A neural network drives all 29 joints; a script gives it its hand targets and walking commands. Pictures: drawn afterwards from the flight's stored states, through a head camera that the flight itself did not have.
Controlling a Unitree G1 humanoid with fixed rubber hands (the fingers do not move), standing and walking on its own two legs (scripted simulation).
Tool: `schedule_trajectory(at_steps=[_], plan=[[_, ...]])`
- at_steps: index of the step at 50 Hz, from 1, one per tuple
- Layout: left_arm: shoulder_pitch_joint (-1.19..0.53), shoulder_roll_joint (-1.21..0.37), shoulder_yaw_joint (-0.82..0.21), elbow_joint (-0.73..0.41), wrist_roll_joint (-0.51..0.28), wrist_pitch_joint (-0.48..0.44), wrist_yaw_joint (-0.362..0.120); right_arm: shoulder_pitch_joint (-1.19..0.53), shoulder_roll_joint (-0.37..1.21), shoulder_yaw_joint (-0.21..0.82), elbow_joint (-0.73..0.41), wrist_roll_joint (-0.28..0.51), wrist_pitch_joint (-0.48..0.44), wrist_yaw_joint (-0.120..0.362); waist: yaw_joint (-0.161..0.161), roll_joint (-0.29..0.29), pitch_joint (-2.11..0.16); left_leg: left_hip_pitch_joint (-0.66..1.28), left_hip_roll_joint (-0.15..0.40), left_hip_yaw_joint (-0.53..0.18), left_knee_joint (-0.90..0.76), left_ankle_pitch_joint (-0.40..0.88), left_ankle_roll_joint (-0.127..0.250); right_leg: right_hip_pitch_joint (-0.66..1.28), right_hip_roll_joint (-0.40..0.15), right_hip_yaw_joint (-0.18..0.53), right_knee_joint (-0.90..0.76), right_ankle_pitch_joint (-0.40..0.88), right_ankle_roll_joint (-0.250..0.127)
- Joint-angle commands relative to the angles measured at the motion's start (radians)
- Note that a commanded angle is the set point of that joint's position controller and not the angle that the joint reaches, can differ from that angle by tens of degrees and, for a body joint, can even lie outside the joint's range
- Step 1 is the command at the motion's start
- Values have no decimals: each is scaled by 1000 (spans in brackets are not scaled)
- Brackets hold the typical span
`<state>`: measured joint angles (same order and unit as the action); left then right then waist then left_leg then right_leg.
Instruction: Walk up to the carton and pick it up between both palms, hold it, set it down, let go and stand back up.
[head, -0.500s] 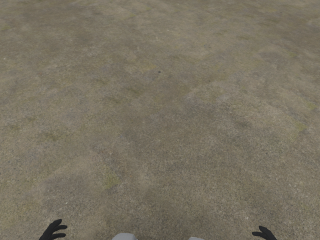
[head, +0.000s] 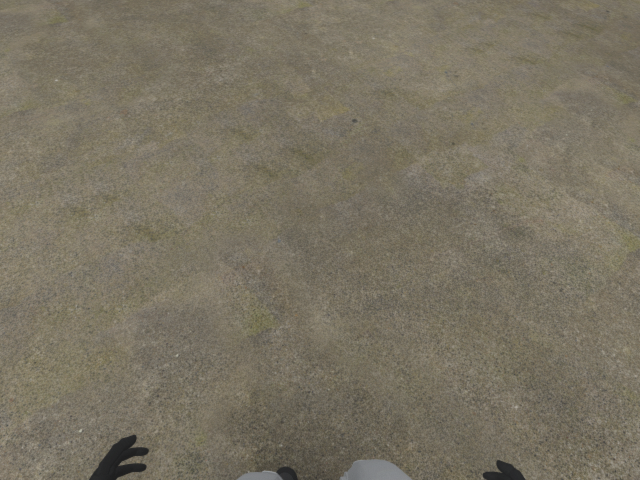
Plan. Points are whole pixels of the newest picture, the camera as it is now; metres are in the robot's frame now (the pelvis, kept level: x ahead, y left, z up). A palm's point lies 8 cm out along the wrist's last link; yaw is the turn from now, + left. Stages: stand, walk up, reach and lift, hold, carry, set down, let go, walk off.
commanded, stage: walk up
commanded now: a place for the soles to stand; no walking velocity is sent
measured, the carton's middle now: out of the picture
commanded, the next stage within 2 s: none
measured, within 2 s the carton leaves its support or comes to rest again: neither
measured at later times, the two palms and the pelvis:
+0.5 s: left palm out of the picture -0.09 +0.28 -0.09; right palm out of the picture -0.04 -0.30 -0.14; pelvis -0.14 -0.01 +0.00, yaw +8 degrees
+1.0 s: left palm out of the picture -0.26 +0.39 -0.12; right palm out of the picture -0.08 -0.15 -0.09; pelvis -0.25 +0.09 +0.00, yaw +22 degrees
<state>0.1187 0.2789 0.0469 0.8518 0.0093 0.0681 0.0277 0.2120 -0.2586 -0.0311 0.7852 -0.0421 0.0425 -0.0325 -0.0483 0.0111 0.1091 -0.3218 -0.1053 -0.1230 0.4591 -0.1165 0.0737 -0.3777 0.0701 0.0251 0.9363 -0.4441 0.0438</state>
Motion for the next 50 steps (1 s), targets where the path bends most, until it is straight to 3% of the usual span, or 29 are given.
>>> schedule_trajectory(at_steps=[1, 5, 7, 8, 9, 10, 11, 12, 13, 14, 15, 16, 20, 23, 27, 31, 33, 34, 35, 36, 37, 38, 39, 40, 41, 42, 43, 45, 50], plan=[[49, 112, 41, -74, -1, -24, 4, 19, -197, -60, -75, 2, 4, 0, -5, 103, -218, 207, 270, -327, -110, 216, 150, 9, -2, -12, -63, -8, -15], [130, 102, 46, -72, -11, -35, 1, -38, -211, -64, -83, 7, 26, 11, 25, 118, -182, 15, 223, -317, -163, -77, 96, 165, -9, -44, -230, 26, -48], [196, 94, 49, -64, -11, -47, 6, -69, -207, -58, -83, 23, 33, 13, 58, 112, -166, -65, 185, -320, -153, -219, 45, 261, -20, -61, -405, 142, -69], [220, 105, 54, -64, -7, -54, 12, -67, -197, -55, -83, 33, 33, 13, 78, 84, -156, -106, 142, -289, -106, -294, 2, 289, -47, -41, -501, 163, -92], [222, 161, 68, -72, 3, -61, 18, -52, -159, -50, -88, 40, 32, 13, 96, -55, -141, -170, 38, -186, 117, -368, -58, 252, -207, 164, -638, 5, -162], [127, 226, 73, -101, 24, -68, 22, -25, -141, -62, -94, 18, 32, 9, 64, -203, -60, -291, -92, -28, 478, -397, -121, 128, -456, 496, -754, -150, -230], [70, 241, 66, -109, 40, -69, 32, -70, -192, -76, -98, -23, 34, 1, 66, -114, 32, -342, -40, -91, 651, -399, -120, 2, -540, 488, -762, -19, -288], [26, 237, 59, -113, 44, -76, 39, -66, -205, -81, -82, -28, 33, 6, 43, -121, 35, -329, -23, -112, 736, -374, -108, -42, -516, 447, -753, 39, -311], [-14, 187, 41, -119, 40, -86, 38, -46, -235, -92, -69, -25, 28, 14, 14, -61, 46, -308, -23, -142, 769, -305, -99, -43, -416, 338, -710, 113, -254], [-48, 160, 32, -125, 37, -91, 34, 1, -244, -97, -39, -11, 26, 25, -10, -39, 11, -277, -43, -134, 813, -242, -103, -18, -330, 233, -666, 148, -211], [-50, 147, 31, -131, 32, -91, 30, 36, -235, -96, -20, -2, 29, 39, -15, -37, -23, -254, -48, -120, 867, -190, -111, 13, -287, 172, -640, 162, -196], [-33, 149, 34, -127, 30, -92, 27, 46, -220, -89, -14, 3, 34, 51, -7, -44, -54, -261, -56, -104, 919, -160, -119, 49, -275, 154, -629, 150, -202], [43, 176, 46, -115, 25, -97, 26, -3, -215, -80, -47, 11, 57, 70, 41, -131, -58, -338, -31, -83, 972, -142, -157, 150, -307, 177, -643, 59, -234], [113, 199, 54, -109, 30, -101, 31, -35, -212, -75, -51, 10, 65, 71, 71, -140, -76, -355, 7, -68, 873, -204, -176, 246, -325, 181, -626, 99, -244], [149, 234, 68, -112, 38, -94, 37, -44, -203, -71, -50, 19, 64, 74, 88, -200, -104, -312, 64, -24, 684, -311, -176, 312, -361, 178, -614, 117, -260], [84, 275, 86, -135, 46, -78, 43, 16, -182, -75, -52, 31, 50, 91, 58, -260, -144, -89, 137, 34, 420, -383, -134, 172, -399, 111, -634, 32, -241], [43, 284, 93, -146, 50, -66, 39, 74, -167, -76, -37, 40, 32, 98, 32, -263, -160, 56, 135, 88, 283, -350, -101, 66, -397, 39, -615, 5, -217], [12, 281, 92, -145, 53, -58, 35, 126, -163, -78, -22, 43, 22, 101, -4, -229, -159, 138, 130, 119, 183, -278, -83, 11, -389, -2, -563, -8, -194], [14, 250, 79, -140, 47, -53, 28, 179, -169, -87, -2, 37, 13, 98, -35, -128, -157, 209, 118, 117, 64, -211, -64, -55, -347, -65, -428, -49, -158], [51, 169, 50, -143, 27, -48, 18, 187, -224, -101, 7, 25, 6, 92, -44, 108, -118, 171, 125, 26, -54, -214, -42, -141, -239, -159, -209, -141, -111], [65, 94, 32, -190, 10, -43, 15, 136, -336, -112, -34, 22, 0, 85, -38, 373, -72, 18, 337, -397, -212, -376, 50, -283, -96, -168, 60, -284, -39], [16, 141, 50, -207, 17, -33, 35, 59, -375, -111, -46, 22, -1, 70, -32, 314, -23, -141, 393, -428, -296, -457, 135, -243, -76, -28, 181, -255, -44], [5, 156, 48, -192, 2, -30, 39, -9, -371, -109, -60, 20, -6, 55, -19, 336, 10, -173, 384, -413, -326, -408, 155, -233, -80, -3, 221, -199, -55], [6, 169, 49, -166, -2, -33, 40, -45, -320, -88, -68, 12, -11, 46, 5, 286, 21, -153, 330, -349, -283, -272, 118, -226, -81, 3, 266, -100, -63], [37, 180, 51, -135, -7, -41, 38, -65, -276, -75, -84, 2, -11, 40, 35, 206, -5, -91, 272, -242, -200, -87, 83, -227, -81, -10, 280, -10, -59], [80, 189, 49, -106, -6, -48, 34, -67, -264, -73, -95, -2, -10, 41, 48, 178, -46, -33, 233, -177, -139, 38, 74, -218, -76, -25, 310, 55, -51], [109, 192, 48, -90, -5, -54, 27, -52, -239, -71, -97, 3, -10, 44, 51, 153, -89, 42, 211, -164, -99, 119, 81, -226, -67, -33, 325, 81, -41], [115, 187, 39, -96, -6, -60, 19, 16, -202, -64, -88, 8, -16, 49, 27, 102, -145, 169, 222, -205, -72, 245, 96, -253, -59, -39, 309, 105, -23], [74, 135, 19, -124, -17, -51, 25, 101, -188, -57, -93, -13, -7, 38, -13, 118, -193, 376, 253, -335, -49, 400, 101, -253, -41, -39, 41, 40, -10]])
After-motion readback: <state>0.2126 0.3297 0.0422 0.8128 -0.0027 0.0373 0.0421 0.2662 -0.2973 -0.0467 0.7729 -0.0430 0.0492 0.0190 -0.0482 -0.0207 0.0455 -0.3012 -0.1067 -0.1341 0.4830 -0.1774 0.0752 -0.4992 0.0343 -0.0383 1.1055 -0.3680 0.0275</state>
